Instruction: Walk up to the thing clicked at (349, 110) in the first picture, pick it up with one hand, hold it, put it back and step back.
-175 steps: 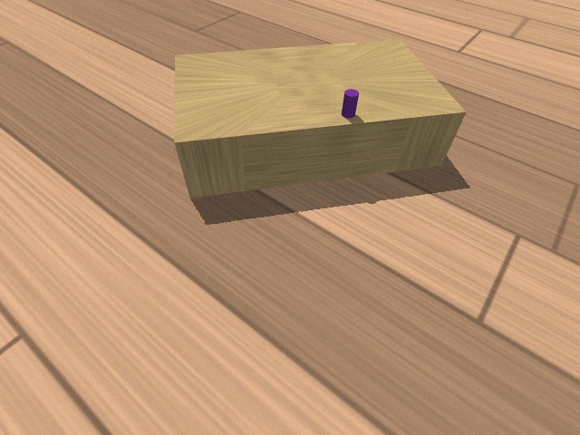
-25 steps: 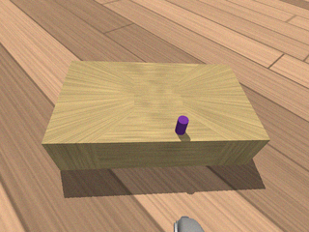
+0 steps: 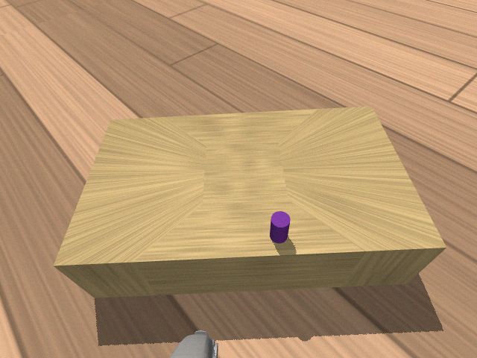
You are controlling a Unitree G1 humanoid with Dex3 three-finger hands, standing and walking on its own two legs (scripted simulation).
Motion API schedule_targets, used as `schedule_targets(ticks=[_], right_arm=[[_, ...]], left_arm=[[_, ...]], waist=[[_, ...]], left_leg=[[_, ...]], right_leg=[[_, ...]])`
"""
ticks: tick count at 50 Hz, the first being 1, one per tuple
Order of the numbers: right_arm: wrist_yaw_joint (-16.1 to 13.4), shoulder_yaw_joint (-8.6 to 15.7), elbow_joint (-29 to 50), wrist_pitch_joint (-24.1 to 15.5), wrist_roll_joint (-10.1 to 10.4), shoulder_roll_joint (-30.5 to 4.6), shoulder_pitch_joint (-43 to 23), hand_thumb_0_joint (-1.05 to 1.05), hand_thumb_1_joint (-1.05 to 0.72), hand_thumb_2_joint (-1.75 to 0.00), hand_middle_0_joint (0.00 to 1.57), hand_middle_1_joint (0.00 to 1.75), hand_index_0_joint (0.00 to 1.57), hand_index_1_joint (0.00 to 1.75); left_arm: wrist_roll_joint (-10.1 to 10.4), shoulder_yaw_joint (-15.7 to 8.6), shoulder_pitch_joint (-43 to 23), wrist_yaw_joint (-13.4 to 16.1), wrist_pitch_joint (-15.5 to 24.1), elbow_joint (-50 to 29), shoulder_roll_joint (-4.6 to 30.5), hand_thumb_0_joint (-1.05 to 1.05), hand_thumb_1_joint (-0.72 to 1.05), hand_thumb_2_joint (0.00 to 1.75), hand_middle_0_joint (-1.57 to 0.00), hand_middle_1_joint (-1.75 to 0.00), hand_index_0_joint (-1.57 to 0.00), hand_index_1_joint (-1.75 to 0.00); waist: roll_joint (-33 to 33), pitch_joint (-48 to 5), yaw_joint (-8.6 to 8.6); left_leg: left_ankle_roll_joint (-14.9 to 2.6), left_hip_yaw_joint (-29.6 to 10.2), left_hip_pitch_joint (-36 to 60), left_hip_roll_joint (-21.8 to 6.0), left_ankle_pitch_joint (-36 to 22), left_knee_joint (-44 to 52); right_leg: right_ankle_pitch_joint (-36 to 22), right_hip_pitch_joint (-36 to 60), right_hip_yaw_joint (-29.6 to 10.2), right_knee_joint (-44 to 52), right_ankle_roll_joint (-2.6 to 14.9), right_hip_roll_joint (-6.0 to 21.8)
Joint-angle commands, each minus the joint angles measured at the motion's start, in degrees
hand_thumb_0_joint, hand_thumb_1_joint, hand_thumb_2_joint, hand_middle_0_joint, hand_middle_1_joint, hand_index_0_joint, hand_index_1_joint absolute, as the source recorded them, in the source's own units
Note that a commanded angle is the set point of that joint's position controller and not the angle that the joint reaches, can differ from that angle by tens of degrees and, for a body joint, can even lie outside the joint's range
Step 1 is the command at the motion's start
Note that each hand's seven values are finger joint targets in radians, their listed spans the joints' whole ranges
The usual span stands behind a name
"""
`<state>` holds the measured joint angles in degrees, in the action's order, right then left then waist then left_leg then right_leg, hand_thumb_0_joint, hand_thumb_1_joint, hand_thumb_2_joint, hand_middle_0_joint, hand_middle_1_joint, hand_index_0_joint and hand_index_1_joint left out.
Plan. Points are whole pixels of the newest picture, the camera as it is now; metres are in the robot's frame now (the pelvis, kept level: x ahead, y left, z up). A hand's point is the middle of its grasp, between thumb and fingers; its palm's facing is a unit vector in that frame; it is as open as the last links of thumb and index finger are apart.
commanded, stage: walk up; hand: right
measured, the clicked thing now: (279, 227) +0.58 -0.10 -0.39
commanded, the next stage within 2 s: none
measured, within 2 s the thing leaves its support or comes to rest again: neither
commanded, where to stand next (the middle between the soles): +0.19 +0.04 m, yaw +1 degrees
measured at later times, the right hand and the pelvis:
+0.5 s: hand (377, 336) +0.20 -0.24 -0.15, palm faces -0.08 +0.93 -0.37, open 7.4 cm; pelvis +0.08 +0.02 -0.02, yaw +1 degrees
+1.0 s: hand out of the picture +0.14 -0.24 -0.16, palm faces -0.07 +0.92 -0.38, open 7.4 cm; pelvis +0.08 +0.03 -0.02, yaw +2 degrees
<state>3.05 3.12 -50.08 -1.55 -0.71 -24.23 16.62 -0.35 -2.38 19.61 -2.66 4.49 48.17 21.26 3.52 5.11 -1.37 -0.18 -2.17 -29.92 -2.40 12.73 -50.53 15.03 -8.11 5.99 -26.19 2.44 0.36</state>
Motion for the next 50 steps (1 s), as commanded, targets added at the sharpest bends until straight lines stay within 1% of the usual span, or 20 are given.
schedule_targets(ticks=[1,5,8,9,10,11,17,23,26,28,29,32,38,40,41,43,44,46,48,50], right_arm=[[0.06,3.07,5.64,-1.57,-0.49,-8.76,-3.98,0.0,-0.9,-0.9,0.2,0.3,0.2,0.3],[-0.08,2.62,5.44,-1.81,-0.68,-7.14,-4.43,0.0,-0.9,-0.9,0.2,0.3,0.2,0.3],[-1.0,3.46,3.01,-2.41,-0.72,-9.4,3.3,0.0,-0.9,-0.9,0.2,0.3,0.2,0.3],[-1.65,4.78,2.45,-2.65,-1.19,-13.54,7.25,0.0,-0.9,-0.9,0.2,0.3,0.2,0.3],[-2.15,5.31,4.05,-2.8,-1.19,-16.81,7.48,0.0,-0.9,-0.9,0.2,0.3,0.2,0.3],[-2.22,5.59,4.28,-2.48,0.94,-17.35,6.71,0.0,-0.9,-0.9,0.2,0.3,0.2,0.3],[-2.93,3.12,5.95,-2.17,0.71,-12.07,-2.98,0.0,-0.9,-0.9,0.2,0.3,0.2,0.3],[-2.64,2.43,6.76,0.03,-0.05,-11.51,-6.86,0.0,-0.9,-0.9,0.2,0.3,0.2,0.3],[-2.39,1.59,7.05,1.81,0.77,-9.04,-9.49,0.0,-0.9,-0.9,0.2,0.3,0.2,0.3],[-2.44,0.29,6.46,2.72,1.04,-4.2,-7.44,0.0,-0.9,-0.9,0.2,0.3,0.2,0.3],[-3.06,2.05,5.16,3.33,0.38,-8.83,-7.92,0.0,-0.9,-0.9,0.2,0.3,0.2,0.3],[-2.43,2.74,0.92,3.39,0.95,-9.83,-5.33,0.0,-0.9,-0.9,0.2,0.3,0.2,0.3],[-2.05,1.58,-2.24,1.81,0.2,-8.1,-5.62,0.0,-0.9,-0.9,0.2,0.3,0.2,0.3],[-2.42,1.59,-4.51,0.73,-0.12,-7.51,-2.93,0.0,-0.9,-0.9,0.2,0.3,0.2,0.3],[-2.92,1.97,-5.59,0.12,-0.61,-8.64,-1.3,0.0,-0.9,-0.9,0.2,0.3,0.2,0.3],[-3.36,2.96,-4.68,-0.79,-1.31,-15.56,-4.96,0.0,-0.9,-0.9,0.2,0.3,0.2,0.3],[-3.05,3.33,-4.31,-0.67,-0.48,-17.18,-7.61,0.0,-0.9,-0.9,0.2,0.3,0.2,0.3],[-2.8,1.17,-3.62,-0.55,-0.24,-11.5,-12.94,0.0,-0.9,-0.9,0.2,0.3,0.2,0.3],[-2.98,0.34,-4.01,-1.02,0.07,-8.85,-10.57,0.0,-0.9,-0.9,0.2,0.3,0.2,0.3],[-2.96,0.33,-5.5,-0.83,0.45,-9.08,-7.5,0.0,-0.9,-0.9,0.2,0.3,0.2,0.3]], left_arm=[[-0.34,-5.59,1.55,1.62,1.64,-4.79,17.26,0.0,0.9,0.9,-0.2,-0.3,-0.2,-0.3],[-0.02,-4.45,0.5,2.34,1.12,-4.56,16.53,0.0,0.9,0.9,-0.2,-0.3,-0.2,-0.3],[0.27,-3.2,-0.11,2.59,0.5,-4.99,15.07,0.0,0.9,0.9,-0.2,-0.3,-0.2,-0.3],[0.75,-2.21,2.38,2.67,0.43,-5.37,12.07,0.0,0.9,0.9,-0.2,-0.3,-0.2,-0.3],[1.27,-1.52,5.0,2.69,0.17,-5.38,8.66,0.0,0.9,0.9,-0.2,-0.3,-0.2,-0.3],[0.79,-2.85,4.73,3.51,-0.93,-3.85,13.46,0.0,0.9,0.9,-0.2,-0.3,-0.2,-0.3],[0.48,-2.52,4.85,2.6,-2.05,-0.12,12.71,0.0,0.9,0.9,-0.2,-0.3,-0.2,-0.3],[0.41,-2.42,2.77,3.82,-1.45,2.02,11.29,0.0,0.9,0.9,-0.2,-0.3,-0.2,-0.3],[-0.53,-3.43,3.85,4.57,-0.85,3.64,13.27,0.0,0.9,0.9,-0.2,-0.3,-0.2,-0.3],[-1.85,-4.0,-2.41,4.91,0.11,1.03,19.5,0.0,0.9,0.9,-0.2,-0.3,-0.2,-0.3],[-1.42,-4.47,-6.91,5.08,-0.32,0.56,22.39,0.0,0.9,0.9,-0.2,-0.3,-0.2,-0.3],[-1.34,-3.4,-9.75,4.86,-0.36,0.34,17.04,0.0,0.9,0.9,-0.2,-0.3,-0.2,-0.3],[-2.11,-3.73,-8.46,3.84,-1.32,1.6,16.19,0.0,0.9,0.9,-0.2,-0.3,-0.2,-0.3],[-1.29,-3.22,-9.95,3.38,-2.31,1.77,15.77,0.0,0.9,0.9,-0.2,-0.3,-0.2,-0.3],[-0.78,-2.58,-10.47,3.22,-2.58,1.6,14.15,0.0,0.9,0.9,-0.2,-0.3,-0.2,-0.3],[0.21,-1.2,-11.6,3.11,-2.98,1.47,9.2,0.0,0.9,0.9,-0.2,-0.3,-0.2,-0.3],[-0.4,-2.55,-13.42,3.51,-2.93,2.93,13.58,0.0,0.9,0.9,-0.2,-0.3,-0.2,-0.3],[-0.21,-1.85,-10.4,2.88,-1.87,4.74,12.12,0.0,0.9,0.9,-0.2,-0.3,-0.2,-0.3],[0.14,-2.18,-8.52,3.16,-0.84,5.93,13.38,0.0,0.9,0.9,-0.2,-0.3,-0.2,-0.3],[0.22,-2.21,-10.72,3.35,-1.01,6.58,14.76,0.0,0.9,0.9,-0.2,-0.3,-0.2,-0.3]], waist=[[-9.23,0.82,-1.76],[-8.62,-1.08,-0.91],[-2.44,-6.29,3.72],[7.47,-10.09,5.07],[14.62,-11.59,3.84],[7.61,-11.62,4.24],[4.71,-3.63,0.4],[7.45,-6.63,0.67],[1.44,-7.9,-1.48],[-16.37,-3.68,0.66],[-15.01,-1.57,0.21],[-12.18,-1.19,1.7],[-16.83,-8.28,-0.85],[-14.87,-8.9,0.99],[-12.64,-9.9,1.97],[4.98,-5.71,1.48],[3.66,-2.49,1.88],[0.63,-1.52,-1.87],[0.44,-6.68,-1.01],[-0.53,-7.61,0.71]], left_leg=[[-0.21,-0.46,-0.9,-2.77,-1.96,8.9],[-1.78,3.6,7.9,-1.01,-2.74,14.52],[-4.55,4.53,23.52,1.91,-5.91,22.19],[-7.71,-5.79,31.24,-5.48,-7.31,24.5],[-13.65,-25.88,37.83,-17.7,-12.14,26.71],[-19.21,-31.56,35.49,-22.45,-8.85,30.16],[-12.01,-6.67,15.44,-11.0,-12.9,30.13],[-12.67,-4.01,12.0,-10.5,-15.61,23.65],[-8.02,-2.97,4.54,-7.51,-1.61,15.77],[-1.48,0.98,0.21,2.91,15.51,2.37],[-1.42,-2.28,4.23,0.99,20.13,-4.76],[-1.63,-2.99,6.61,1.0,13.59,-3.92],[-0.12,2.46,8.92,2.2,18.27,12.21],[-0.28,4.68,16.62,3.57,9.1,24.87],[-0.95,2.85,21.18,2.34,4.56,27.59],[-7.43,-23.89,21.14,-13.8,12.56,35.07],[-11.5,-23.93,12.43,-16.29,16.17,34.59],[-7.51,-8.23,10.23,-7.95,4.57,27.58],[-2.76,-1.67,12.16,-2.59,-10.91,20.1],[-2.03,-1.51,11.45,-1.18,-1.9,20.46]], right_leg=[[-7.42,0.44,-12.29,10.14,9.55,17.5],[-24.0,-1.25,-8.58,2.55,8.34,16.57],[-24.83,-5.12,-4.14,-13.64,4.62,11.02],[-16.54,-11.99,-1.29,-26.11,1.61,6.34],[14.72,-24.35,-1.59,-36.18,-1.0,-1.18],[19.7,-25.3,-4.17,-41.04,-0.23,0.39],[8.78,-16.49,-6.64,-32.28,-0.99,3.62],[2.66,-8.29,-2.92,-15.78,-2.91,1.91],[-3.92,0.98,-4.68,-6.05,-1.35,1.41],[4.69,-7.44,-34.0,10.81,5.2,20.72],[7.15,-15.77,-35.68,11.42,11.69,25.31],[6.89,-14.48,-23.42,7.57,7.52,16.17],[9.72,-3.88,-18.15,3.37,7.09,13.29],[5.43,-6.43,-14.2,-1.42,5.42,11.51],[2.32,-9.02,-12.36,-5.19,3.41,10.58],[9.66,-22.42,-3.92,-15.28,-2.25,1.12],[13.73,-16.33,-6.43,-16.39,-1.81,3.32],[4.83,-7.57,-5.96,-6.04,-0.87,3.0],[-19.04,0.09,-9.56,-3.48,0.7,6.43],[-13.68,-0.03,-13.3,-2.18,2.5,8.91]])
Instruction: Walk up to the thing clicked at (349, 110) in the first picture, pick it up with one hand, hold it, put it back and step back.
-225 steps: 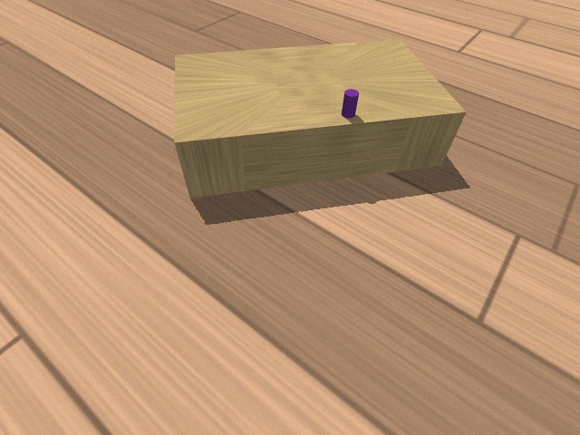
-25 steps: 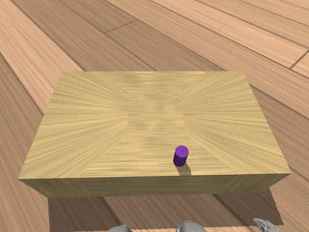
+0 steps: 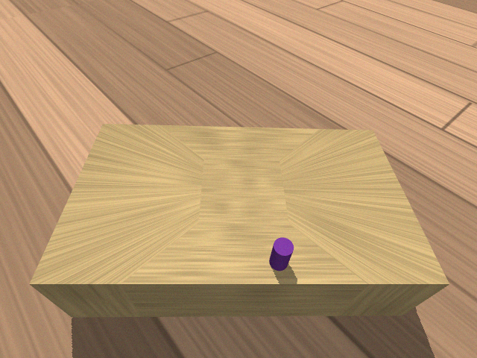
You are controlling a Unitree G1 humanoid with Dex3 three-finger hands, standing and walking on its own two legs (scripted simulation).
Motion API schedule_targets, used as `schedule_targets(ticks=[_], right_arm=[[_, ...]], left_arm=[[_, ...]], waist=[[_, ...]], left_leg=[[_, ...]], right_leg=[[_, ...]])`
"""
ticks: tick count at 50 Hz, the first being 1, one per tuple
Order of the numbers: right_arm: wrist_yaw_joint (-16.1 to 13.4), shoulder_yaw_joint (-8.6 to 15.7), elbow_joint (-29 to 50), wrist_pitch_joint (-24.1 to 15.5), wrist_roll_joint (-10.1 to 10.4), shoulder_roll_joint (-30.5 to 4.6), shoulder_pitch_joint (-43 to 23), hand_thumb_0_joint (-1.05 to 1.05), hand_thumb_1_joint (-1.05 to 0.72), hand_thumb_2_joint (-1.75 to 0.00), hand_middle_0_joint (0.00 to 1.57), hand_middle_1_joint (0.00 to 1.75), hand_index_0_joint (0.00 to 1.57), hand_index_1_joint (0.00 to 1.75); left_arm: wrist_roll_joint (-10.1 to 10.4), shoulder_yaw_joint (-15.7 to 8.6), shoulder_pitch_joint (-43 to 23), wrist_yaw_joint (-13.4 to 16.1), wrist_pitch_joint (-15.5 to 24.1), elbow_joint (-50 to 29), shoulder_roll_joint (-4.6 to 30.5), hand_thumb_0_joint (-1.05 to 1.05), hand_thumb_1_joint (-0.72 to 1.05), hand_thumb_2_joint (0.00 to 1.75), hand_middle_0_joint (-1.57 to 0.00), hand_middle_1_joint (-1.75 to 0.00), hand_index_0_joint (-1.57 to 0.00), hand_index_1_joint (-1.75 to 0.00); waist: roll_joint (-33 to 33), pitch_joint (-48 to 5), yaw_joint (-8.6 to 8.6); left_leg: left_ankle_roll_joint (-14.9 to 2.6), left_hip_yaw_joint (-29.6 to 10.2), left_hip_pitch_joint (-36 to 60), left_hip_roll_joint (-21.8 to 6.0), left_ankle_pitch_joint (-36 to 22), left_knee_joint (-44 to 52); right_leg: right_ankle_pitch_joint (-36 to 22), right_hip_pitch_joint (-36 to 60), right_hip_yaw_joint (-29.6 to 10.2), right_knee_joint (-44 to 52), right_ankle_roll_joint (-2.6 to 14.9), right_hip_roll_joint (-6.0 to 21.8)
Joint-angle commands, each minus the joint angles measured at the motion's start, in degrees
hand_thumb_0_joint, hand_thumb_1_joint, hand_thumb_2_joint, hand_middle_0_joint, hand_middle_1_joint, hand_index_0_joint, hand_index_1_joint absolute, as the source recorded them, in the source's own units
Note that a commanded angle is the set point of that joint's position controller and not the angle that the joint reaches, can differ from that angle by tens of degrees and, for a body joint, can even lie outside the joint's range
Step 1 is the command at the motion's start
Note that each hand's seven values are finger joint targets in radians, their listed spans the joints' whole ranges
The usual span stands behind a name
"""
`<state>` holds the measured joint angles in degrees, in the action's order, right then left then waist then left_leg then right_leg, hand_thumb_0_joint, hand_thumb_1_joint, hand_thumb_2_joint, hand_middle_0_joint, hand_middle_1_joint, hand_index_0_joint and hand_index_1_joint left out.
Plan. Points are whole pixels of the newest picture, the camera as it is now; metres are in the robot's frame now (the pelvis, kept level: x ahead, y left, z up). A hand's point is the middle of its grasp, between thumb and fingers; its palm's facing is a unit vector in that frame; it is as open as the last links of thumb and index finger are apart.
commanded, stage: walk up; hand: right
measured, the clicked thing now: (280, 254) +0.49 -0.15 -0.38
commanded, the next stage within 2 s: stand in 1.34 s
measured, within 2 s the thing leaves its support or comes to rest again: neither
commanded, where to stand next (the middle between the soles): +0.11 +0.00 m, yaw -2 degrees
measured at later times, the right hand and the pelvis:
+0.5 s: hand out of the picture +0.12 -0.26 -0.15, palm faces -0.03 +0.94 -0.34, open 7.4 cm; pelvis +0.03 +0.00 +0.01, yaw +0 degrees
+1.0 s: hand out of the picture +0.09 -0.26 -0.14, palm faces -0.01 +0.94 -0.35, open 7.4 cm; pelvis +0.03 +0.00 +0.01, yaw +0 degrees
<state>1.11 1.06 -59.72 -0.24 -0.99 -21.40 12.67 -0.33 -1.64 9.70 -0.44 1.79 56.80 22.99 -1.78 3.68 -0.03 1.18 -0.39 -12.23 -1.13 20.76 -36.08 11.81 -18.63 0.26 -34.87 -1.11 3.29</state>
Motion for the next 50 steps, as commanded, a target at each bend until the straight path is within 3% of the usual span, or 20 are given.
schedule_targets(ticks=[1,2,3,5,6,8,9,10,11,15,19,23,26,33,37,44,50], right_arm=[[-1.0,2.74,3.64,-1.79,0.51,-12.16,-2.47,0.0,-0.9,-0.9,0.2,0.3,0.2,0.3],[-0.99,3.11,2.99,-1.49,0.05,-12.8,-2.45,0.0,-0.9,-0.9,0.2,0.3,0.2,0.3],[-0.83,3.45,2.71,-1.32,-0.02,-13.99,-3.11,0.0,-0.9,-0.9,0.2,0.3,0.2,0.3],[-0.76,3.48,2.99,-1.59,-0.14,-15.22,-4.83,0.0,-0.9,-0.9,0.2,0.3,0.2,0.3],[-0.78,3.18,3.35,-1.79,-0.01,-14.64,-5.96,0.0,-0.9,-0.9,0.2,0.3,0.2,0.3],[-0.93,2.62,3.53,-2.09,0.32,-13.29,-7.5,0.0,-0.9,-0.9,0.2,0.3,0.2,0.3],[-1.06,2.5,3.58,-2.17,0.47,-12.91,-6.98,0.0,-0.9,-0.9,0.2,0.3,0.2,0.3],[-1.24,2.45,3.38,-2.22,0.65,-12.44,-5.66,0.0,-0.9,-0.9,0.2,0.3,0.2,0.3],[-1.33,2.46,3.15,-2.17,0.75,-12.37,-5.24,0.0,-0.9,-0.9,0.2,0.3,0.2,0.3],[-1.45,3.03,1.93,-1.92,0.63,-13.32,-5.04,0.0,-0.9,-0.9,0.2,0.3,0.2,0.3],[-1.49,3.03,1.83,-1.74,0.88,-12.8,-6.24,0.0,-0.9,-0.9,0.2,0.3,0.2,0.3],[-1.55,2.77,1.29,-1.5,0.79,-11.98,-6.51,0.0,-0.9,-0.9,0.2,0.3,0.2,0.3],[-1.56,2.86,0.75,-1.53,0.73,-12.22,-6.6,0.0,-0.9,-0.9,0.2,0.3,0.2,0.3],[-1.43,2.65,0.44,-1.32,0.65,-12.14,-8.77,0.0,-0.9,-0.9,0.2,0.3,0.2,0.3],[-1.34,2.69,0.12,-1.25,0.47,-12.45,-8.82,0.0,-0.9,-0.9,0.2,0.3,0.2,0.3],[-1.37,2.41,-0.09,-1.5,0.46,-11.91,-8.65,0.0,-0.9,-0.9,0.2,0.3,0.2,0.3],[-1.37,2.61,-0.24,-1.31,0.39,-12.14,-8.24,0.0,-0.9,-0.9,0.2,0.3,0.2,0.3]], left_arm=[[-0.01,-2.81,-2.55,0.91,1.34,-2.15,13.58,0.0,0.9,0.9,-0.2,-0.3,-0.2,-0.3],[-0.18,-2.49,-4.09,0.63,0.82,-2.55,13.28,0.0,0.9,0.9,-0.2,-0.3,-0.2,-0.3],[-0.18,-2.03,-4.59,0.29,0.43,-2.49,11.95,0.0,0.9,0.9,-0.2,-0.3,-0.2,-0.3],[-0.18,-1.62,-4.8,-0.06,0.22,-1.61,10.69,0.0,0.9,0.9,-0.2,-0.3,-0.2,-0.3],[-0.12,-1.56,-4.24,-0.08,0.35,-1.06,10.27,0.0,0.9,0.9,-0.2,-0.3,-0.2,-0.3],[0.04,-1.63,-2.24,0.13,1.14,0.16,10.56,0.0,0.9,0.9,-0.2,-0.3,-0.2,-0.3],[0.13,-1.79,-1.95,0.25,1.43,0.63,11.11,0.0,0.9,0.9,-0.2,-0.3,-0.2,-0.3],[0.15,-1.84,-2.48,0.34,1.59,0.71,11.7,0.0,0.9,0.9,-0.2,-0.3,-0.2,-0.3],[0.16,-1.8,-2.91,0.43,1.69,0.83,11.96,0.0,0.9,0.9,-0.2,-0.3,-0.2,-0.3],[0.36,-1.34,-5.47,0.5,1.27,0.73,11.36,0.0,0.9,0.9,-0.2,-0.3,-0.2,-0.3],[0.18,-1.21,-4.85,0.53,1.2,1.74,10.9,0.0,0.9,0.9,-0.2,-0.3,-0.2,-0.3],[0.14,-1.33,-5.47,0.73,1.19,1.96,11.47,0.0,0.9,0.9,-0.2,-0.3,-0.2,-0.3],[0.3,-1.23,-6.86,0.81,0.97,1.9,10.86,0.0,0.9,0.9,-0.2,-0.3,-0.2,-0.3],[0.12,-1.27,-6.78,0.77,0.54,2.48,10.41,0.0,0.9,0.9,-0.2,-0.3,-0.2,-0.3],[-0.04,-1.27,-8.54,0.61,0.35,2.24,10.27,0.0,0.9,0.9,-0.2,-0.3,-0.2,-0.3],[-0.06,-1.36,-8.08,0.53,0.47,2.55,10.14,0.0,0.9,0.9,-0.2,-0.3,-0.2,-0.3],[-0.16,-1.43,-8.04,0.5,0.32,2.75,9.77,0.0,0.9,0.9,-0.2,-0.3,-0.2,-0.3]], waist=[[4.74,-3.76,0.13],[4.77,-0.99,0.35],[6.43,1.15,0.21],[9.17,2.82,-0.21],[8.74,3.68,-0.97],[6.34,-0.4,-2.13],[5.09,-2.78,-1.63],[3.63,-4.77,-0.76],[3.35,-5.66,-0.26],[2.28,-4.85,0.33],[0.84,-6.52,-0.05],[-1.14,-7.35,0.27],[-0.92,-6.99,0.35],[1.07,-5.93,-0.61],[2.66,-3.76,-0.12],[2.5,-5.33,-0.39],[2.27,-4.97,-0.13]], left_leg=[[-4.45,-4.05,-7.17,-2.44,2.23,8.55],[-5.39,-5.64,-7.13,-3.24,10.32,11.3],[-5.97,-8.33,-6.63,-4.71,15.26,14.4],[-7.57,-13.98,-6.87,-9.21,16.63,19.96],[-7.72,-13.62,-8.01,-9.86,12.25,19.76],[-6.0,-7.89,-6.37,-7.21,-2.51,14.39],[-5.07,-5.64,-5.4,-5.52,-7.58,11.67],[-4.22,-4.14,-3.95,-4.2,-10.14,10.02],[-4.01,-3.46,-2.34,-3.85,-9.72,9.62],[-4.73,-4.28,0.93,-4.62,-10.23,10.8],[-5.06,-4.09,2.02,-4.75,-12.77,10.5],[-4.22,-2.05,3.2,-3.4,-15.1,8.97],[-4.31,-2.92,3.32,-4.17,-18.18,10.7],[-4.46,-3.39,2.8,-4.54,-14.3,12.66],[-4.39,-3.9,0.51,-4.53,-10.0,14.8],[-3.93,-3.2,1.95,-4.46,-13.51,15.68],[-4.05,-3.08,2.75,-4.53,-10.13,16.12]], right_leg=[[1.7,6.94,-7.51,7.11,6.64,5.83],[12.55,2.84,-7.13,7.67,6.17,4.45],[18.54,-0.35,-5.22,7.29,5.01,2.0],[12.16,-1.37,-0.14,2.91,3.08,-1.56],[9.06,0.29,0.36,3.7,2.73,-1.62],[-0.68,7.23,-1.89,7.34,3.15,0.26],[-7.36,9.99,-3.46,7.71,3.69,1.74],[-11.95,11.19,-5.35,7.68,4.42,3.28],[-12.89,10.48,-6.13,8.05,4.88,4.28],[-8.88,6.82,-4.48,7.33,4.71,3.32],[-11.23,8.26,-3.91,7.02,4.34,3.22],[-15.24,9.16,-5.89,8.2,5.37,5.41],[-16.16,9.62,-4.23,7.07,4.45,4.4],[-11.58,10.2,-3.79,8.35,3.98,3.63],[-7.61,10.02,-3.8,9.11,3.6,3.0],[-12.21,12.52,-4.0,10.13,3.08,3.15],[-7.45,11.25,-4.18,10.99,3.44,2.72]])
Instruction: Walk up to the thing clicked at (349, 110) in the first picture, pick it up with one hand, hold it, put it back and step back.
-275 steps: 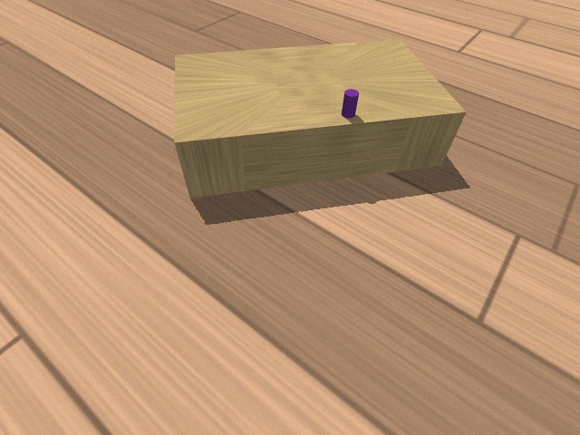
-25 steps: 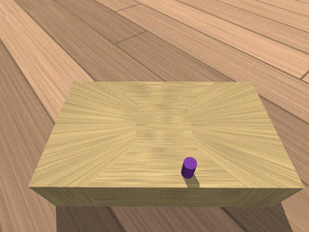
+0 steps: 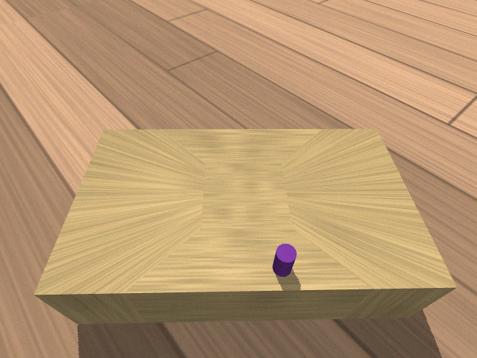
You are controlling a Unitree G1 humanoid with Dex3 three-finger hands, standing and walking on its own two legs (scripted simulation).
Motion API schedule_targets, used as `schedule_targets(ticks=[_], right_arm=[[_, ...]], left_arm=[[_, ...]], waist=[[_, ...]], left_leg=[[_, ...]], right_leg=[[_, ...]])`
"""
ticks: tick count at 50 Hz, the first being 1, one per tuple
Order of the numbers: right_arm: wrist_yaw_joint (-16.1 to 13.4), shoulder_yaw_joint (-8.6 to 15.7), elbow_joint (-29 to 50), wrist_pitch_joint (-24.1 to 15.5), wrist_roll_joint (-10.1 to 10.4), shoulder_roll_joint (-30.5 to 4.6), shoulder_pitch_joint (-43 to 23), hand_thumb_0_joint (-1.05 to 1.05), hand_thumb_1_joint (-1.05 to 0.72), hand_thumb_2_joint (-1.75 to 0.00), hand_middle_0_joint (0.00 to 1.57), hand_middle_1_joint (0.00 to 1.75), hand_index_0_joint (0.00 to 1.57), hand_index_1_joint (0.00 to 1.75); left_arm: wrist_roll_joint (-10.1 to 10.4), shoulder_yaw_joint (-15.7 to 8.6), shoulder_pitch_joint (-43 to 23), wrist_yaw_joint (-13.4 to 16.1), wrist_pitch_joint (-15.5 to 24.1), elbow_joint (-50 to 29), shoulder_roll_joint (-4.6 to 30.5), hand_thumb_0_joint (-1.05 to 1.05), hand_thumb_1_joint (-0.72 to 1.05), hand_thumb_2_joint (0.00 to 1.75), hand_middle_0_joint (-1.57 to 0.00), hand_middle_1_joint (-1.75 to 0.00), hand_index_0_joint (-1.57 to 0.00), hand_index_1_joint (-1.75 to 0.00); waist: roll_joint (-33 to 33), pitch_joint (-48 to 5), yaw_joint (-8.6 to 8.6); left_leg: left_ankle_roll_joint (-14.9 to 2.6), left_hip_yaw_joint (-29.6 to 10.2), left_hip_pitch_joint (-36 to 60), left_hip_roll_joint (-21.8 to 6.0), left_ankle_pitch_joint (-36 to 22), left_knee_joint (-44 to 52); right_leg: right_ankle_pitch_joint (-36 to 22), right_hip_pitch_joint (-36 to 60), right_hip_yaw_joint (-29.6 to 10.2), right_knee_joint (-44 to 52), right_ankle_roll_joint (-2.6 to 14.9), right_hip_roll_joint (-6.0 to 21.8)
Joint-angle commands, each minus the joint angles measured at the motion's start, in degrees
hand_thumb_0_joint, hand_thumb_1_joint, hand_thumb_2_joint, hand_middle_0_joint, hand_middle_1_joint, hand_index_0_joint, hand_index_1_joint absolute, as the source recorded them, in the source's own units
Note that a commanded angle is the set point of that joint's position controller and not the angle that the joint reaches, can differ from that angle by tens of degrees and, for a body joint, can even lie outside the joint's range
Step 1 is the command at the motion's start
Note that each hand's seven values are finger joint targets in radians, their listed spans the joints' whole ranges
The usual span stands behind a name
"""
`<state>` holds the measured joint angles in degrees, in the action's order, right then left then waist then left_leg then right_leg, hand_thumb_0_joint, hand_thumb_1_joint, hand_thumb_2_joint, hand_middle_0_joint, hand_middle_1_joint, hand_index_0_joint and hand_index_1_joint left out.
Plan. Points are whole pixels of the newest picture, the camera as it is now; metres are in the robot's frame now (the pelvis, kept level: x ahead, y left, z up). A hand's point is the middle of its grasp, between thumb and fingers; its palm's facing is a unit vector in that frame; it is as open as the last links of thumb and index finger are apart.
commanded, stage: walk up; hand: right
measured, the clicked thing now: (284, 260) +0.46 -0.14 -0.39
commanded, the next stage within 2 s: stand in 0.34 s
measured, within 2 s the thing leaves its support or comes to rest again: neither
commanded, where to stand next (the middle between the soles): +0.08 +0.01 m, yaw -1 degrees
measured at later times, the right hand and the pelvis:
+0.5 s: hand out of the picture +0.08 -0.26 -0.15, palm faces -0.01 +0.94 -0.34, open 7.4 cm; pelvis +0.00 +0.00 +0.01, yaw +0 degrees
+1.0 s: hand out of the picture +0.04 -0.27 -0.15, palm faces -0.02 +0.94 -0.33, open 7.4 cm; pelvis -0.02 -0.01 +0.01, yaw +0 degrees
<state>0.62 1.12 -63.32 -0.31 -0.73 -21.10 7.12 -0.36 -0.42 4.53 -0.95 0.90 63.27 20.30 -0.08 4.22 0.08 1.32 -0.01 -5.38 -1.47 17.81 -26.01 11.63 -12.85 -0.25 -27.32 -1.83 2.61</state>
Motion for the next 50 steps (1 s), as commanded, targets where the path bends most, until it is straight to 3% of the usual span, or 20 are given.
schedule_targets(ticks=[1,6,10,16,17,21,27,33,36,40,43,46,50], right_arm=[[-0.87,2.58,3.41,-1.22,0.15,-12.4,-2.81,0.0,-0.9,-0.9,0.2,0.3,0.2,0.3],[-0.89,2.33,3.54,-1.29,0.15,-11.95,-2.36,0.0,-0.9,-0.9,0.2,0.3,0.2,0.3],[-0.88,2.51,3.24,-1.09,0.11,-11.94,-1.53,0.0,-0.9,-0.9,0.2,0.3,0.2,0.3],[-0.8,2.45,3.37,-1.17,0.04,-11.79,-1.72,0.0,-0.9,-0.9,0.2,0.3,0.2,0.3],[-0.93,2.17,3.55,-1.08,0.29,-11.37,-4.28,0.0,-0.9,-0.9,0.2,0.3,0.2,0.3],[-1.19,2.2,2.91,-1.16,0.55,-11.99,-3.56,0.0,-0.9,-0.9,0.2,0.3,0.2,0.3],[-1.04,1.94,2.11,-1.12,0.5,-11.18,-4.64,0.0,-0.9,-0.9,0.2,0.3,0.2,0.3],[-0.87,2.03,1.65,-1.02,0.29,-11.2,-4.55,0.0,-0.9,-0.9,0.2,0.3,0.2,0.3],[-0.6,2.06,1.38,-0.69,0.14,-10.78,-4.43,0.0,-0.9,-0.9,0.2,0.3,0.2,0.3],[-0.19,2.21,1.28,-0.49,-0.07,-10.64,-2.77,0.0,-0.9,-0.9,0.2,0.3,0.2,0.3],[0.01,2.31,1.53,-0.47,-0.11,-10.63,-2.5,0.0,-0.9,-0.9,0.2,0.3,0.2,0.3],[-0.12,2.31,1.72,-0.95,-0.16,-10.97,-2.39,0.0,-0.9,-0.9,0.2,0.3,0.2,0.3],[-0.35,2.23,1.56,-0.97,-0.01,-11.13,-2.57,0.0,-0.9,-0.9,0.2,0.3,0.2,0.3]], left_arm=[[-0.13,-2.69,-2.73,1.0,1.21,-3.66,12.53,0.0,0.9,0.9,-0.2,-0.3,-0.2,-0.3],[-0.14,-2.75,-2.37,1.03,1.32,-3.62,12.54,0.0,0.9,0.9,-0.2,-0.3,-0.2,-0.3],[-0.18,-2.95,-3.26,1.11,1.24,-3.76,12.75,0.0,0.9,0.9,-0.2,-0.3,-0.2,-0.3],[-0.12,-2.9,-2.83,1.04,1.17,-3.68,12.12,0.0,0.9,0.9,-0.2,-0.3,-0.2,-0.3],[0.29,-2.22,-3.44,1.25,1.04,-2.96,12.22,0.0,0.9,0.9,-0.2,-0.3,-0.2,-0.3],[0.4,-2.13,-2.72,1.44,0.75,-2.32,11.87,0.0,0.9,0.9,-0.2,-0.3,-0.2,-0.3],[0.14,-1.79,-2.61,1.28,0.59,-1.55,12.04,0.0,0.9,0.9,-0.2,-0.3,-0.2,-0.3],[-0.05,-1.66,-3.31,1.32,0.84,-1.39,12.28,0.0,0.9,0.9,-0.2,-0.3,-0.2,-0.3],[-0.21,-1.76,-2.93,1.24,0.84,-1.27,12.79,0.0,0.9,0.9,-0.2,-0.3,-0.2,-0.3],[-0.4,-1.98,-3.21,1.16,0.72,-1.73,13.57,0.0,0.9,0.9,-0.2,-0.3,-0.2,-0.3],[-0.39,-1.95,-2.95,1.11,0.86,-1.83,13.45,0.0,0.9,0.9,-0.2,-0.3,-0.2,-0.3],[-0.05,-1.86,-2.49,1.01,1.22,-1.86,12.66,0.0,0.9,0.9,-0.2,-0.3,-0.2,-0.3],[0.03,-1.87,-1.68,0.98,1.07,-1.69,12.8,0.0,0.9,0.9,-0.2,-0.3,-0.2,-0.3]], waist=[[0.56,-5.41,-0.28],[-0.63,-5.91,-0.33],[-1.89,-5.35,0.31],[-0.38,-5.44,-0.19],[-0.67,-3.66,-0.13],[0.81,-7.24,0.19],[1.25,-7.33,-0.13],[-0.2,-6.78,0.2],[-1.05,-3.81,-0.03],[-2.08,-2.31,0.41],[-2.43,-3.49,0.16],[-0.49,-6.11,0.04],[-0.12,-6.12,-0.46]], left_leg=[[-4.26,-3.51,-4.08,-4.16,-7.08,5.89],[-3.92,-2.68,-3.3,-4.0,-10.21,5.78],[-3.77,-2.14,-3.07,-3.6,-9.01,5.27],[-3.76,-2.89,-3.07,-4.04,-9.18,6.59],[-2.61,-4.05,-3.44,-5.46,-14.91,7.89],[-2.02,-3.47,-0.36,-5.88,-20.99,8.39],[-1.56,-3.42,0.34,-5.98,-16.46,10.6],[-1.56,-3.16,-0.15,-5.97,-13.41,11.09],[-1.56,-3.1,-1.58,-5.01,-5.74,11.74],[-1.91,-2.73,-1.97,-4.33,-1.19,11.01],[-2.29,-3.13,-2.78,-4.55,-1.74,10.84],[-2.3,-3.62,-1.68,-5.48,-6.57,10.95],[-1.95,-3.78,-2.11,-5.47,-7.56,10.9]], right_leg=[[-6.98,5.36,-3.69,3.63,4.1,3.31],[-11.69,6.18,-4.1,3.92,3.85,3.89],[-9.04,5.46,-4.73,4.87,4.26,3.97],[-8.07,5.61,-4.29,4.61,3.75,3.35],[-14.05,4.72,-4.47,5.61,3.25,4.37],[-19.84,8.29,-3.62,4.85,2.97,4.61],[-14.36,8.13,-3.71,6.93,2.77,4.59],[-12.62,7.7,-4.17,8.44,2.79,4.95],[-2.13,4.52,-5.05,11.31,2.26,4.6],[8.43,0.3,-6.81,14.04,2.5,4.99],[7.67,1.91,-6.96,13.76,2.73,5.08],[-1.63,4.7,-5.93,11.18,2.91,4.8],[-4.3,5.62,-5.42,10.07,2.93,4.66]])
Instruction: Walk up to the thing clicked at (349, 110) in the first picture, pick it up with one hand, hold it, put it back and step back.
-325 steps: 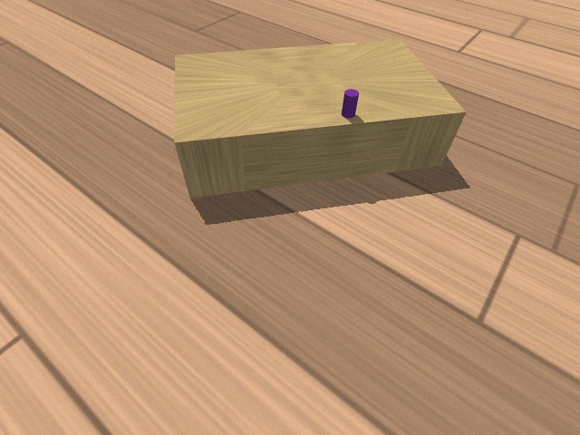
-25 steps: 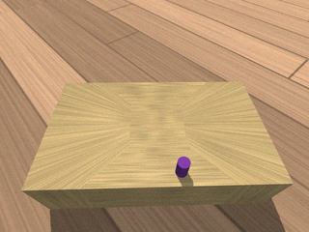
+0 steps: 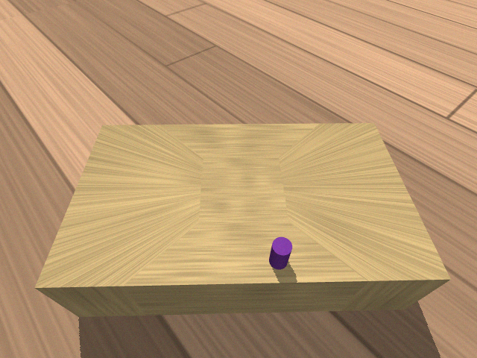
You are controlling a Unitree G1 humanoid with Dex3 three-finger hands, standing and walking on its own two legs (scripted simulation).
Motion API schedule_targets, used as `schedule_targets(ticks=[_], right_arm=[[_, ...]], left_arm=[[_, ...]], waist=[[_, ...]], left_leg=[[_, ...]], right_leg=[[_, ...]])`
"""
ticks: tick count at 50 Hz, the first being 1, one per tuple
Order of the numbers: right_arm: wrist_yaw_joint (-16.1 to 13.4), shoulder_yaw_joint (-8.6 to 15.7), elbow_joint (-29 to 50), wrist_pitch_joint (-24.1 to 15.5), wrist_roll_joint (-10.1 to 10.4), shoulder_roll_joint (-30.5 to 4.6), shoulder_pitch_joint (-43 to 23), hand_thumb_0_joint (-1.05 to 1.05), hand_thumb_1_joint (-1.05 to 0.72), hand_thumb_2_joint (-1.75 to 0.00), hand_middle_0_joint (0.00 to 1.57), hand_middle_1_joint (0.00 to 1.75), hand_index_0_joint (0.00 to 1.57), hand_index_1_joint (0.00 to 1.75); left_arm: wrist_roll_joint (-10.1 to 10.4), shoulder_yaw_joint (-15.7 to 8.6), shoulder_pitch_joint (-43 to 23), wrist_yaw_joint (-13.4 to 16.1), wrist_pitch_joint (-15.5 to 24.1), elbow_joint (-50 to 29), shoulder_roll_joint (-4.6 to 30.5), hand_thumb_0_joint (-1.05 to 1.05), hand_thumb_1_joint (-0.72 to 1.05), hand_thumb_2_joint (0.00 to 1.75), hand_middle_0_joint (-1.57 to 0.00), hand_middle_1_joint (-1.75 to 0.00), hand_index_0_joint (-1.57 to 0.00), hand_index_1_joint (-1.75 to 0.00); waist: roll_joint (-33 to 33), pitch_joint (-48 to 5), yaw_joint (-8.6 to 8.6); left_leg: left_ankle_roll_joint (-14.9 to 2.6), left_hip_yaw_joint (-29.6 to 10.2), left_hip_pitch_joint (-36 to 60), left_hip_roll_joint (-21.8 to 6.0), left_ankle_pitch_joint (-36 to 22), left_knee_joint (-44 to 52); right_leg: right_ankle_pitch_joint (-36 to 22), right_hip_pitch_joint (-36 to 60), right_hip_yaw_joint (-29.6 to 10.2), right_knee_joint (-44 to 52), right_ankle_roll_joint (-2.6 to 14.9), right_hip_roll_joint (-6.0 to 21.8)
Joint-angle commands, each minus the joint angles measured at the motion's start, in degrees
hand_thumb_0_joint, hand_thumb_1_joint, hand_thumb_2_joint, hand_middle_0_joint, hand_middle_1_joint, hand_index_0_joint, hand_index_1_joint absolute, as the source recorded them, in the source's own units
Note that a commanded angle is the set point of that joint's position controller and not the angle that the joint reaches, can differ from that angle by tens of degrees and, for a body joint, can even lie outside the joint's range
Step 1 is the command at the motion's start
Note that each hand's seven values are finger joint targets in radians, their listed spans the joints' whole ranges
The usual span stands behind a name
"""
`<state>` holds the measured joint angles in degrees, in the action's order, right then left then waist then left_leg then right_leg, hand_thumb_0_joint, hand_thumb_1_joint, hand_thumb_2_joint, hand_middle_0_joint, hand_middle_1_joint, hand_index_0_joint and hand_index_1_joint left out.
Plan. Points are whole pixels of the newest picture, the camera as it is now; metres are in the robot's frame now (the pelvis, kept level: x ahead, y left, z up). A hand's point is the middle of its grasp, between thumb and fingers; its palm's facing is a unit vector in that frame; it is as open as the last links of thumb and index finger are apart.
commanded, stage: stand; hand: right
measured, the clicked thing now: (280, 253) +0.48 -0.13 -0.40
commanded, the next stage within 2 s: go down in 1.54 s
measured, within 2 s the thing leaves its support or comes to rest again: neither
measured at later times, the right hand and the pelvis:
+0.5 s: hand out of the picture +0.09 -0.25 -0.16, palm faces -0.03 +0.94 -0.33, open 7.4 cm; pelvis +0.01 +0.00 +0.00, yaw +0 degrees
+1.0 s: hand out of the picture +0.09 -0.26 -0.16, palm faces -0.04 +0.94 -0.33, open 7.4 cm; pelvis +0.02 +0.00 +0.00, yaw +0 degrees
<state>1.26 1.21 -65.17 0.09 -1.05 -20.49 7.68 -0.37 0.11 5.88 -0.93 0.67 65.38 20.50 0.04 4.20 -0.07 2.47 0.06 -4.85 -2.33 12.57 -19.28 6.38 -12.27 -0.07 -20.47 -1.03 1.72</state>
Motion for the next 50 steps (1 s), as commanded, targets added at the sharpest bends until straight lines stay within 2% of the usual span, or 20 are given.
schedule_targets(ticks=[1,5,12,14,18,20,24,27,30,33,35,37,42,44,50], right_arm=[[-1.04,2.15,3.35,-1.41,0.36,-11.75,-2.87,0.0,-0.9,-0.9,0.2,0.3,0.2,0.3],[-1.17,1.82,3.17,-1.42,0.47,-11.64,-2.45,0.0,-0.9,-0.9,0.2,0.3,0.2,0.3],[-1.41,1.75,2.93,-1.41,0.56,-12.31,-1.71,0.0,-0.9,-0.9,0.2,0.3,0.2,0.3],[-1.45,1.65,3.0,-1.41,0.61,-12.14,-2.05,0.0,-0.9,-0.9,0.2,0.3,0.2,0.3],[-1.43,1.58,3.26,-1.44,0.56,-12.22,-2.37,0.0,-0.9,-0.9,0.2,0.3,0.2,0.3],[-1.41,1.5,3.33,-1.43,0.67,-11.76,-2.43,0.0,-0.9,-0.9,0.2,0.3,0.2,0.3],[-1.38,1.5,3.57,-1.23,0.48,-11.68,-2.52,0.0,-0.9,-0.9,0.2,0.3,0.2,0.3],[-1.29,1.6,3.7,-1.25,0.39,-11.72,-2.27,0.0,-0.9,-0.9,0.2,0.3,0.2,0.3],[-1.37,1.7,4.01,-1.51,0.49,-12.24,-2.78,0.0,-0.9,-0.9,0.2,0.3,0.2,0.3],[-1.47,1.73,3.94,-1.47,0.62,-12.0,-2.74,0.0,-0.9,-0.9,0.2,0.3,0.2,0.3],[-1.53,1.43,3.84,-1.38,0.56,-11.48,-2.62,0.0,-0.9,-0.9,0.2,0.3,0.2,0.3],[-1.56,1.46,3.89,-1.34,0.49,-11.79,-2.54,0.0,-0.9,-0.9,0.2,0.3,0.2,0.3],[-1.52,1.52,3.7,-1.22,0.47,-11.76,-2.3,0.0,-0.9,-0.9,0.2,0.3,0.2,0.3],[-1.47,1.53,3.86,-1.21,0.5,-11.74,-2.14,0.0,-0.9,-0.9,0.2,0.3,0.2,0.3],[-1.44,1.66,3.86,-1.18,0.39,-11.91,-1.9,0.0,-0.9,-0.9,0.2,0.3,0.2,0.3]], left_arm=[[0.03,-2.41,-3.05,0.99,1.19,-3.77,12.7,0.0,0.9,0.9,-0.2,-0.3,-0.2,-0.3],[-0.01,-2.35,-2.64,1.01,1.01,-3.68,12.81,0.0,0.9,0.9,-0.2,-0.3,-0.2,-0.3],[0.05,-2.04,-2.4,1.07,1.01,-3.65,12.23,0.0,0.9,0.9,-0.2,-0.3,-0.2,-0.3],[0.09,-2.06,-2.58,1.08,0.94,-3.57,12.16,0.0,0.9,0.9,-0.2,-0.3,-0.2,-0.3],[0.11,-2.0,-2.58,1.09,1.06,-3.53,12.04,0.0,0.9,0.9,-0.2,-0.3,-0.2,-0.3],[-0.01,-2.12,-2.46,1.12,1.17,-3.47,12.49,0.0,0.9,0.9,-0.2,-0.3,-0.2,-0.3],[-0.01,-2.29,-3.48,1.13,0.97,-3.76,12.5,0.0,0.9,0.9,-0.2,-0.3,-0.2,-0.3],[0.04,-2.39,-3.12,1.08,1.01,-3.79,12.65,0.0,0.9,0.9,-0.2,-0.3,-0.2,-0.3],[-0.03,-2.25,-3.09,1.09,1.24,-3.9,12.13,0.0,0.9,0.9,-0.2,-0.3,-0.2,-0.3],[-0.03,-2.28,-2.76,1.16,1.33,-3.73,12.37,0.0,0.9,0.9,-0.2,-0.3,-0.2,-0.3],[0.08,-2.31,-3.02,1.17,1.15,-3.6,12.56,0.0,0.9,0.9,-0.2,-0.3,-0.2,-0.3],[-0.02,-2.28,-2.97,1.18,1.08,-3.63,12.36,0.0,0.9,0.9,-0.2,-0.3,-0.2,-0.3],[0.0,-2.38,-2.73,1.11,0.94,-3.45,12.48,0.0,0.9,0.9,-0.2,-0.3,-0.2,-0.3],[-0.06,-2.37,-2.67,1.15,1.02,-3.42,12.35,0.0,0.9,0.9,-0.2,-0.3,-0.2,-0.3],[-0.09,-2.55,-2.77,1.18,1.11,-3.6,12.72,0.0,0.9,0.9,-0.2,-0.3,-0.2,-0.3]], waist=[[-0.3,-6.41,-0.11],[-0.54,-5.38,-0.21],[0.02,-6.01,-0.04],[0.34,-5.58,0.05],[0.66,-5.75,-0.07],[-0.54,-5.54,-0.06],[-0.86,-4.13,0.04],[-0.91,-4.83,-0.05],[0.54,-7.49,0.12],[-0.26,-8.16,0.16],[0.06,-6.61,0.19],[0.39,-6.67,0.05],[-0.68,-5.38,-0.17],[-0.38,-5.71,-0.18],[-0.37,-5.64,-0.06]], left_leg=[[-3.04,-3.81,-2.58,-4.66,-2.64,4.14],[-3.0,-3.82,-3.58,-4.64,-2.4,4.39],[-2.9,-3.74,-2.45,-5.14,-6.68,3.67],[-2.8,-3.55,-2.25,-5.01,-5.49,3.92],[-2.84,-3.52,-2.22,-5.29,-7.02,3.81],[-2.72,-3.66,-1.54,-5.3,-7.19,3.9],[-2.82,-3.48,-2.33,-4.92,-3.26,4.19],[-2.8,-3.34,-2.53,-4.89,-3.48,4.45],[-2.7,-3.31,-0.71,-5.56,-8.68,3.62],[-2.64,-3.27,0.27,-5.49,-10.27,3.31],[-2.66,-3.1,-0.56,-5.28,-7.75,3.9],[-2.66,-3.34,-1.07,-5.57,-8.26,4.1],[-2.68,-3.3,-2.0,-5.2,-4.94,4.54],[-2.77,-3.23,-2.22,-5.22,-5.38,4.4],[-2.99,-3.33,-2.15,-5.14,-3.95,4.23]], right_leg=[[0.54,5.34,-5.55,3.07,2.27,5.52],[0.1,5.53,-5.17,2.51,2.31,5.43],[-5.07,6.05,-4.76,1.65,2.26,5.56],[-4.29,5.6,-4.93,1.87,2.27,5.6],[-6.99,6.49,-4.81,1.58,2.24,5.84],[-6.67,6.09,-4.61,1.86,2.13,5.76],[-0.57,4.64,-5.07,3.25,2.03,5.49],[-1.03,5.38,-5.01,3.14,2.18,5.49],[-8.78,7.28,-4.56,1.46,2.38,5.87],[-11.22,7.67,-4.34,1.07,2.35,5.88],[-8.26,6.62,-4.56,1.93,2.22,5.83],[-7.85,7.0,-4.26,1.58,2.25,5.69],[-2.84,5.94,-4.42,2.56,2.26,5.36],[-4.34,6.72,-4.4,2.13,2.21,5.44],[-2.84,6.19,-5.03,2.87,2.36,5.79]])
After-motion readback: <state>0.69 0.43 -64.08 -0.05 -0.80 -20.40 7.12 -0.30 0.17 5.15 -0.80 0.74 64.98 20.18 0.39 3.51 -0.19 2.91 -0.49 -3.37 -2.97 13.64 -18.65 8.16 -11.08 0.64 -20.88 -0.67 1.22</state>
